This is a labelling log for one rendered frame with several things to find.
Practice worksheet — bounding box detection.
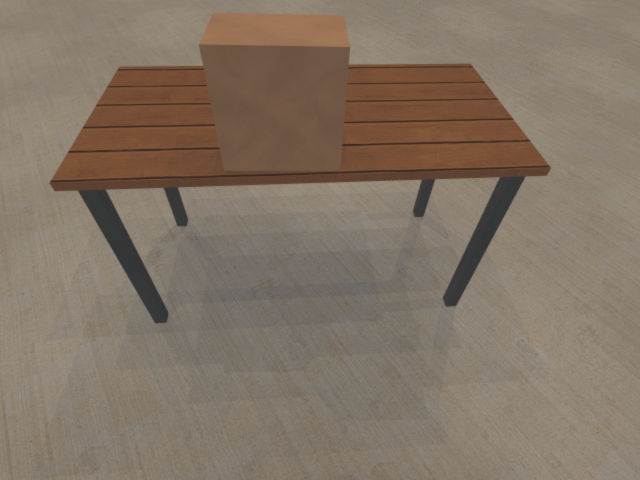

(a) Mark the carton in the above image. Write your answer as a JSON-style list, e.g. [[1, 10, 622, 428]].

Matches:
[[199, 13, 350, 171]]

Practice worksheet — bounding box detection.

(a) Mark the table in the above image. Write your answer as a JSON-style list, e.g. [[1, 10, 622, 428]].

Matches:
[[50, 64, 551, 323]]

